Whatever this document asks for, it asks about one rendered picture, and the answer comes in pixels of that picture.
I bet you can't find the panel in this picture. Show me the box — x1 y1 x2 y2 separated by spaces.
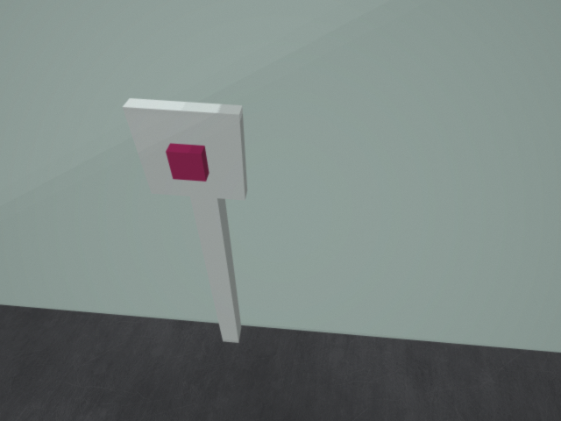
123 98 247 343

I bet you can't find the button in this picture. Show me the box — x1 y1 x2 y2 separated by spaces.
166 143 209 182

